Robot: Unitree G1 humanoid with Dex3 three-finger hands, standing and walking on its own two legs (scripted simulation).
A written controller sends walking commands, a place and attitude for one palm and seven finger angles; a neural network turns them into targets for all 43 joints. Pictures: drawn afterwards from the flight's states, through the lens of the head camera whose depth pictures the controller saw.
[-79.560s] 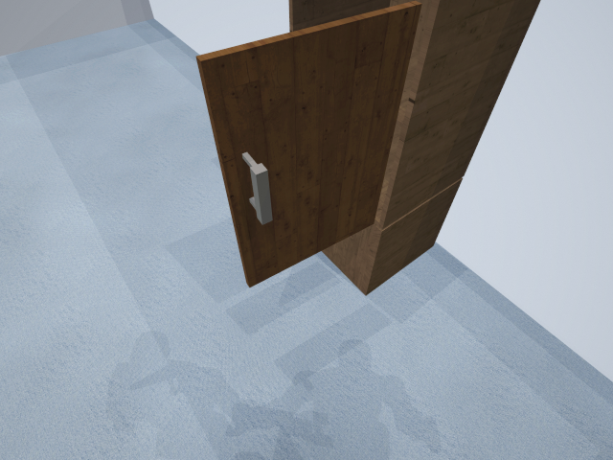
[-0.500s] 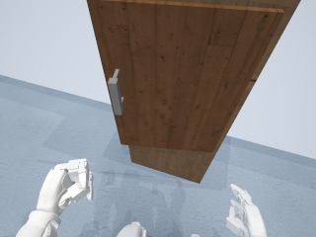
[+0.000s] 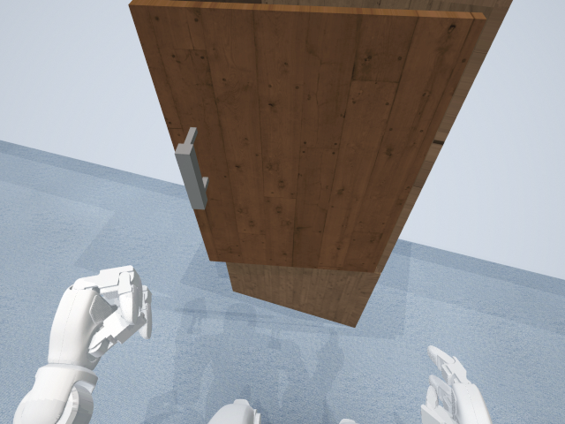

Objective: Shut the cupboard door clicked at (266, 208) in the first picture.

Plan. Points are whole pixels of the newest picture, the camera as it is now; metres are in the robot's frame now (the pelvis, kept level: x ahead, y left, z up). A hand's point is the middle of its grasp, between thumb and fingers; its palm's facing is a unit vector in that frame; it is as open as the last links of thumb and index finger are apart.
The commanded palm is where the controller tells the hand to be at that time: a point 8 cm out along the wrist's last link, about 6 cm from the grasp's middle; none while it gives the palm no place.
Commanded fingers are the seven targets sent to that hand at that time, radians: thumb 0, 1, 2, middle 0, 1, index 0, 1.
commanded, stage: bring the fist close to the handle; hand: left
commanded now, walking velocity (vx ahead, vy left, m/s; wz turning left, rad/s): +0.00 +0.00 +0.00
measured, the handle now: (195, 169) +0.48 +0.18 +0.07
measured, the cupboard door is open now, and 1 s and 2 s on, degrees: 13 13 10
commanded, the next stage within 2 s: push the door shut along its arc in 1.50 s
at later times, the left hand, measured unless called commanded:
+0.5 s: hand (182, 277) +0.29 +0.16 +0.07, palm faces -0.06 -1.00 -0.01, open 3.1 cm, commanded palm +0.27 +0.22 +0.08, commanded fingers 0.00 0.90 0.90 -1.30 -1.50 -1.30 -1.50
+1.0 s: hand (205, 221) +0.37 +0.14 +0.08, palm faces -0.03 -1.00 -0.03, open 3.1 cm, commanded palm +0.35 +0.20 +0.08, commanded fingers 0.00 0.90 0.90 -1.30 -1.50 -1.30 -1.50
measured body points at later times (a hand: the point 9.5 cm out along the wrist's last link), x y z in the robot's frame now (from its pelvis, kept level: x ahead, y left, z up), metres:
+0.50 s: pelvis +0.00 -0.01 +0.00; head +0.04 -0.02 +0.45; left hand +0.29 +0.21 +0.07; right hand +0.16 -0.25 -0.09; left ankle +0.04 +0.10 -0.67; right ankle +0.00 -0.11 -0.68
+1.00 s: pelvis -0.01 -0.01 +0.00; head +0.05 -0.02 +0.45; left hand +0.37 +0.20 +0.08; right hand +0.13 -0.26 -0.10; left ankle +0.04 +0.10 -0.67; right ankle +0.00 -0.11 -0.67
